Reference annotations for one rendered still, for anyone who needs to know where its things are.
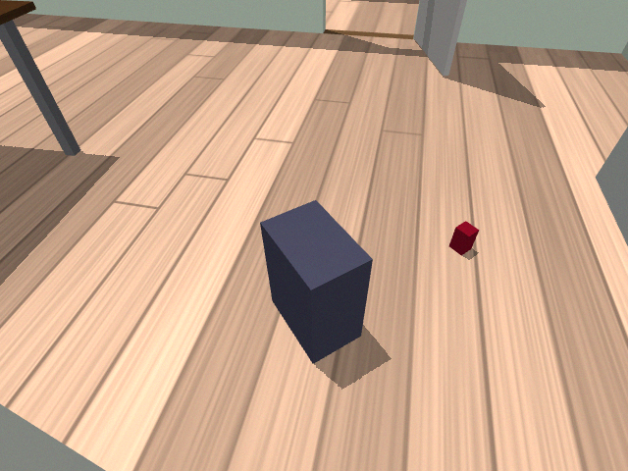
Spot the table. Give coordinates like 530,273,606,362
0,0,80,156

